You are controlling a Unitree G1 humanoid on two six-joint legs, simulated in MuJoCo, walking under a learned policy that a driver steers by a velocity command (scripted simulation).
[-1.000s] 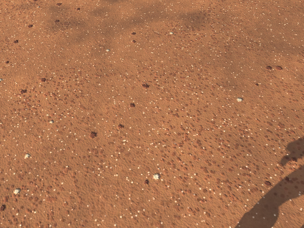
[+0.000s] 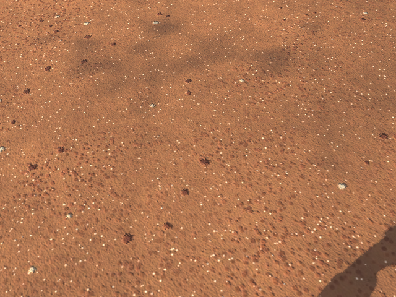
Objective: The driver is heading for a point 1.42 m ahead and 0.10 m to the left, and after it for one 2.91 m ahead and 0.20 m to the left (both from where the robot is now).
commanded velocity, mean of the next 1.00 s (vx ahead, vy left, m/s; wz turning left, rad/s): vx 0.42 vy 0.00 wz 0.10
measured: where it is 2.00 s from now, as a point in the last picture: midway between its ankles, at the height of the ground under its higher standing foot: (206, 225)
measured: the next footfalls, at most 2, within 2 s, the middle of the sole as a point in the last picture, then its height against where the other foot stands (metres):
left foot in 0.36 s outside the picture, level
right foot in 0.84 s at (252, 276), level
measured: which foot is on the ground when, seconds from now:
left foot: up 0.00-0.34, down 0.36-0.84, up 0.86-1.00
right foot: down 0.00-0.38, up 0.40-0.82, down 0.84-1.00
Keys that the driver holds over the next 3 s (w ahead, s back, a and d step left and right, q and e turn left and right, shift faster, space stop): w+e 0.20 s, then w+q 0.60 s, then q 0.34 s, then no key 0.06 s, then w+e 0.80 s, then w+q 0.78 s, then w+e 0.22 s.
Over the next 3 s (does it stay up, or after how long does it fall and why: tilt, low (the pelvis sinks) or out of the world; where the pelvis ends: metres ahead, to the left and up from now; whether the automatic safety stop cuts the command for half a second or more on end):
stays up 1.42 0.05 -0.02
